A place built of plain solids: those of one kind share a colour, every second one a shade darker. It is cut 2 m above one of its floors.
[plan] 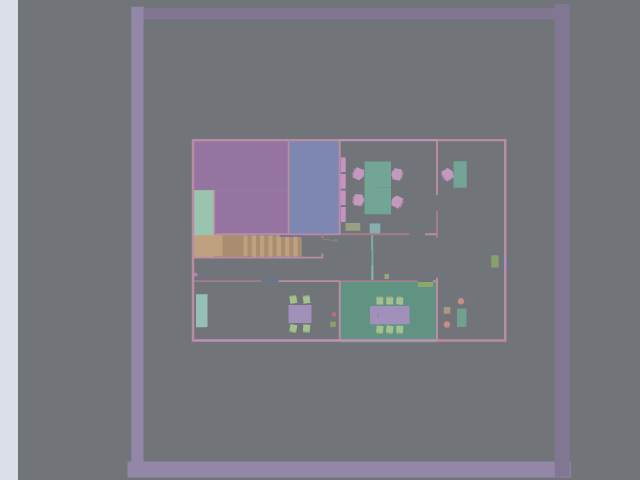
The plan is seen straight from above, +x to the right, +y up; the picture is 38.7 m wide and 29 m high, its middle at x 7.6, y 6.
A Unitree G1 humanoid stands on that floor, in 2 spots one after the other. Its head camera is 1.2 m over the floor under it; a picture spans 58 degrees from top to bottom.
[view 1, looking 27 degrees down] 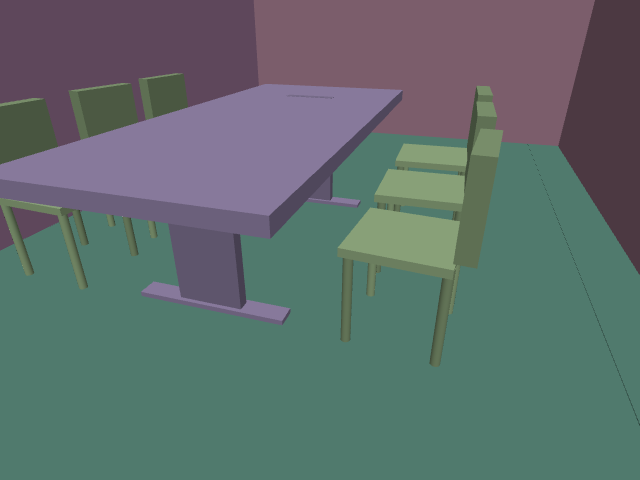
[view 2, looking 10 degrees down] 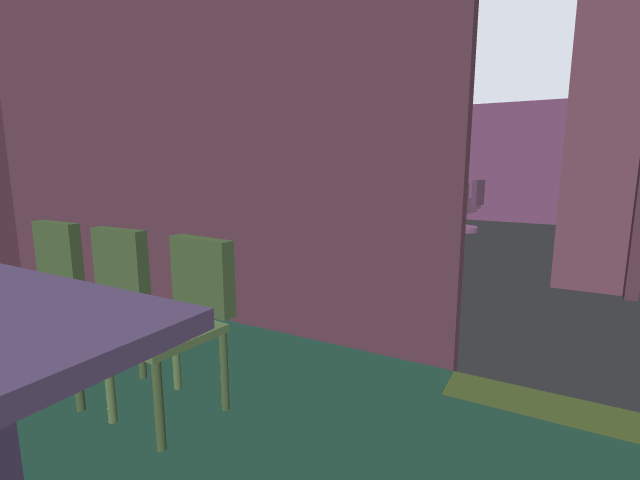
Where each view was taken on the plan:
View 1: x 13.97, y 2.46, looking -162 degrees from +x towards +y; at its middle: meet_level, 2.64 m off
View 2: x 13.97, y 1.00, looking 119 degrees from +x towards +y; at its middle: wall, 2.85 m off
